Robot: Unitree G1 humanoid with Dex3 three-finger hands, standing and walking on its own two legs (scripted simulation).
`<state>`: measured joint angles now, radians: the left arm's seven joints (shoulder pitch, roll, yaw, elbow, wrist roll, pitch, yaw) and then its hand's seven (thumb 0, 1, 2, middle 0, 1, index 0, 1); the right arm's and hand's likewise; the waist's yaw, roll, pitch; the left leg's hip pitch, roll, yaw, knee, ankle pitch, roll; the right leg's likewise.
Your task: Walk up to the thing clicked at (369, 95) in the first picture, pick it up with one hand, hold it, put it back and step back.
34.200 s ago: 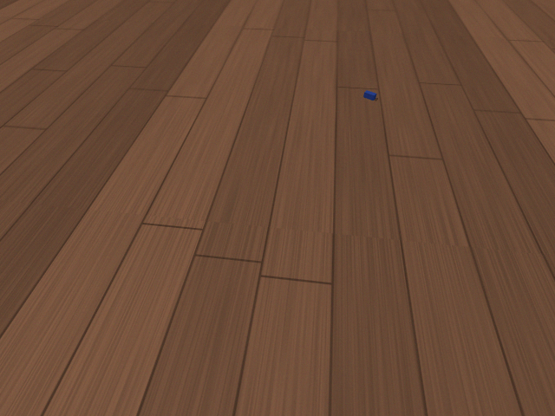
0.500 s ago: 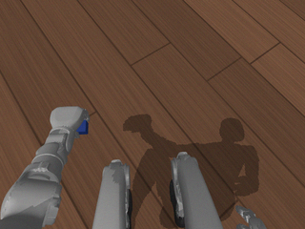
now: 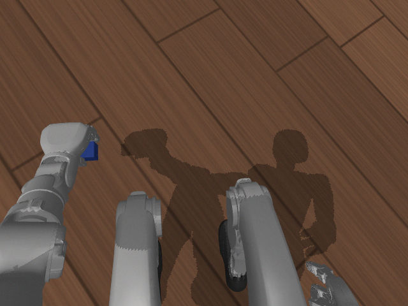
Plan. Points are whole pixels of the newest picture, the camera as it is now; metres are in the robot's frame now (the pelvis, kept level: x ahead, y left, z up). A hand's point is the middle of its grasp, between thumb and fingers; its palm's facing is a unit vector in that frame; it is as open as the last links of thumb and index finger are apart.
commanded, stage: crouch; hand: left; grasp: from above
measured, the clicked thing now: (78, 151) +0.43 +0.26 -0.20
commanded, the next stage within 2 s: lower in 0.40 s
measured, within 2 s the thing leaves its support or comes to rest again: neither
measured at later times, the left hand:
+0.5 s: hand (83, 157) +0.42 +0.26 -0.23, palm faces -0.45 -0.02 -0.89, open 6.7 cm
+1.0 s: hand (91, 159) +0.43 +0.26 -0.29, palm faces -0.45 -0.05 -0.89, open 6.8 cm
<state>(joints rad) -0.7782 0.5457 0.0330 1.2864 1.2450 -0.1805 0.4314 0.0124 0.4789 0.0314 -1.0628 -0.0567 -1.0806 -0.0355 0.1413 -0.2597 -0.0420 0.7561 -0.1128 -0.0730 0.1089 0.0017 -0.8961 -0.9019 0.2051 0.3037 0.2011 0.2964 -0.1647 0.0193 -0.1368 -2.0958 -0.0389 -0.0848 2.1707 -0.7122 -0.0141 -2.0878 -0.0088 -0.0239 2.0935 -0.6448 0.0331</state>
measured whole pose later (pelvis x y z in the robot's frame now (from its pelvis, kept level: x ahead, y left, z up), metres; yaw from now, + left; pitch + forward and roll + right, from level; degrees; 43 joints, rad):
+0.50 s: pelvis -0.01 +0.00 -0.06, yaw -1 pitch +35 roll -6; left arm -0.86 0.60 0.06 1.44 1.29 -0.21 0.48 0.01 0.47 0.04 -1.07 -0.05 -1.08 -0.03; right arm 0.14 -0.26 -0.01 0.79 -0.14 -0.09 0.14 0.00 -0.90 -0.90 0.21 0.30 0.20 0.30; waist -0.19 0.01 -0.11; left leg -2.24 -0.05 -0.09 2.35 -0.71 -0.01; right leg -2.23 0.00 -0.03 2.26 -0.64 0.04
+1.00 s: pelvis +0.00 +0.00 -0.09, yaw -3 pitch +33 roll -7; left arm -0.88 0.68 0.13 1.55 1.34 -0.25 0.58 0.01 0.44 0.11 -1.08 -0.05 -1.08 -0.06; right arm 0.13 -0.28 0.03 0.80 -0.20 -0.12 0.19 0.00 -0.91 -0.90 0.20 0.30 0.20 0.30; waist -0.25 -0.02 -0.04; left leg -2.32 -0.05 -0.13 2.48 -0.74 -0.02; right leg -2.30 0.01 -0.05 2.36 -0.65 0.05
